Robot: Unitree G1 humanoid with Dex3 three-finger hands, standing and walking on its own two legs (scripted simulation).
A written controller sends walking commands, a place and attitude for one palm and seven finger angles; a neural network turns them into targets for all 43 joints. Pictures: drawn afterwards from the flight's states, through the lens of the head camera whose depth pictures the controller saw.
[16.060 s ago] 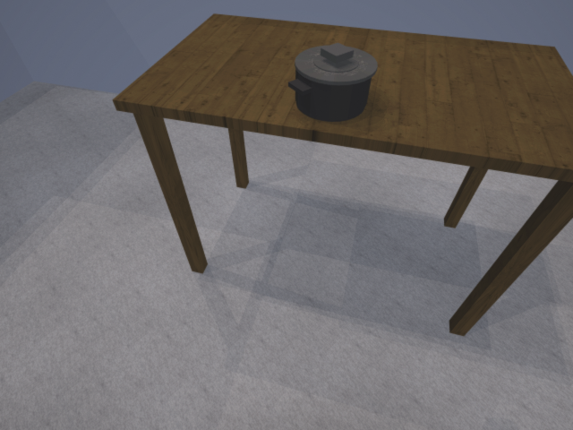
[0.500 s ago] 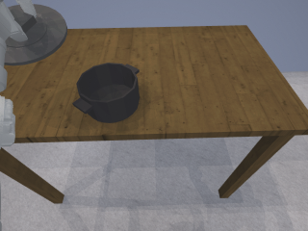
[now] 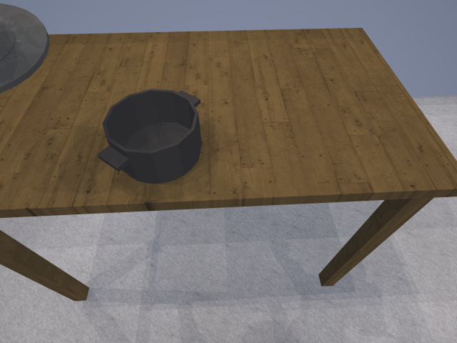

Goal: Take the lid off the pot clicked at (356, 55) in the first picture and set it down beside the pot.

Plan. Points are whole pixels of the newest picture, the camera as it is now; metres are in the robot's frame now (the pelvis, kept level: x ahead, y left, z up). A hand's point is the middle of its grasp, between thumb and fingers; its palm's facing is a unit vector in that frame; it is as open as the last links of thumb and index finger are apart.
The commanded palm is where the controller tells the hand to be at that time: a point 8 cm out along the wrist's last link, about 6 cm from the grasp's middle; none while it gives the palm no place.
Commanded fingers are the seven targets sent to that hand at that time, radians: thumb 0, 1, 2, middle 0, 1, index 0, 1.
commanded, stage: move the lid sideways beside the pot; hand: left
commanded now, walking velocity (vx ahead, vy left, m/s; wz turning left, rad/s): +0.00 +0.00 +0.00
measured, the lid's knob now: out of the picture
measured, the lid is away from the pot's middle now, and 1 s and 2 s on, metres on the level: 0.21 0.24 0.22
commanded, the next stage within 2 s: lower the lid onto the table in 0.36 s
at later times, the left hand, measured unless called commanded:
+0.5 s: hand out of the picture +0.46 +0.36 +0.30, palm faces -0.12 -0.18 -0.98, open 8.7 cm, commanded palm +0.45 +0.36 +0.37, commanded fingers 0.00 0.46 0.99 -0.78 -1.10 -0.81 -1.10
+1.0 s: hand out of the picture +0.46 +0.35 +0.27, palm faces -0.19 -0.25 -0.95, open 8.7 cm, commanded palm +0.46 +0.35 +0.33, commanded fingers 0.00 0.46 0.99 -0.78 -1.10 -0.81 -1.10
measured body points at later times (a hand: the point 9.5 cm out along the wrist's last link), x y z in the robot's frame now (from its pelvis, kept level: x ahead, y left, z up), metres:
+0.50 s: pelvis +0.01 +0.00 +0.00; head +0.08 +0.00 +0.44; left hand +0.46 +0.37 +0.36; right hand +0.05 -0.27 -0.13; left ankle -0.05 +0.08 -0.75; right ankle -0.02 -0.15 -0.75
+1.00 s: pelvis +0.00 +0.00 +0.00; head +0.06 +0.00 +0.44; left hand +0.46 +0.36 +0.32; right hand +0.03 -0.27 -0.13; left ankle -0.05 +0.08 -0.75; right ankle -0.02 -0.15 -0.75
